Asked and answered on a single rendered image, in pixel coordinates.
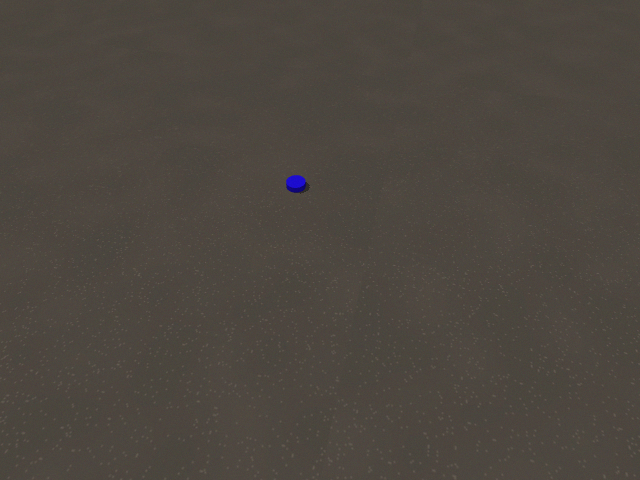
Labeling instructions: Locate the tin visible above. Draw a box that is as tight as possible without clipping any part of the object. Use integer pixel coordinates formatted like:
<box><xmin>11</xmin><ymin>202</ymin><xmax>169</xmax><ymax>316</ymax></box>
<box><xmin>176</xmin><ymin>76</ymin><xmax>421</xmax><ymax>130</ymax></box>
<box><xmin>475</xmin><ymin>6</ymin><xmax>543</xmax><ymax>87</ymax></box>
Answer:
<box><xmin>286</xmin><ymin>175</ymin><xmax>306</xmax><ymax>193</ymax></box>

